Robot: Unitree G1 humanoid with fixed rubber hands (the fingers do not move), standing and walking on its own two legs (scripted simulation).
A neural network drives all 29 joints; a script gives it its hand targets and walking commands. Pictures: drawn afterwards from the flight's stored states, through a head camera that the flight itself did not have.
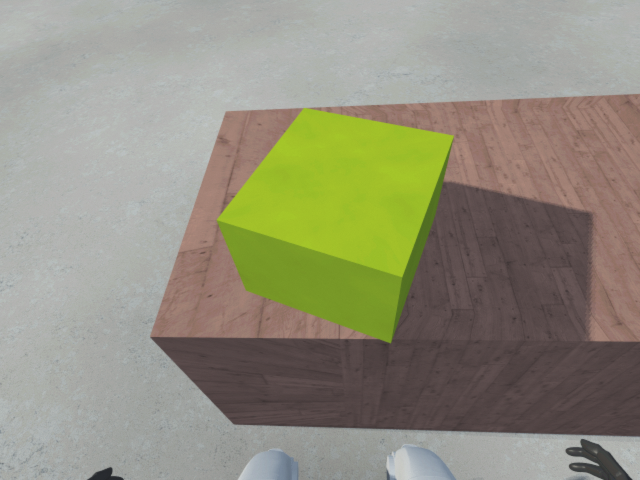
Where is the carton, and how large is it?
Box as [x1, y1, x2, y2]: [217, 108, 453, 342]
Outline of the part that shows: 304,108 218,217 217,222 246,290 390,342 435,213 453,136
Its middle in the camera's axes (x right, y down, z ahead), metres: +0.05 -0.05 +0.67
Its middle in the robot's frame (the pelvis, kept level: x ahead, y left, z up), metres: +0.53 -0.01 -0.02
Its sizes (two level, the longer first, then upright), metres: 0.296 0.272 0.192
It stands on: a pedestal, 0.58 m high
